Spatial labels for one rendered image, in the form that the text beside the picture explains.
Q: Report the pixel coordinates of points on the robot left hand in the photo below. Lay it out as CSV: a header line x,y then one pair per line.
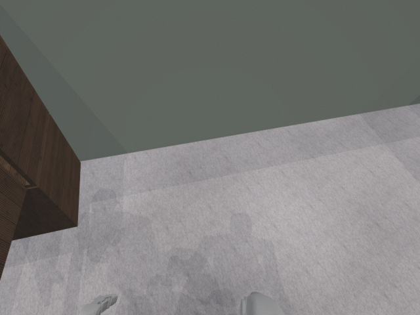
x,y
98,305

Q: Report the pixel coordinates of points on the cupboard door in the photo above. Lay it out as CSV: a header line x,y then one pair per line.
x,y
12,194

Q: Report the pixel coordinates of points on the robot right thigh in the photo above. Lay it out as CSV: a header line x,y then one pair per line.
x,y
258,304

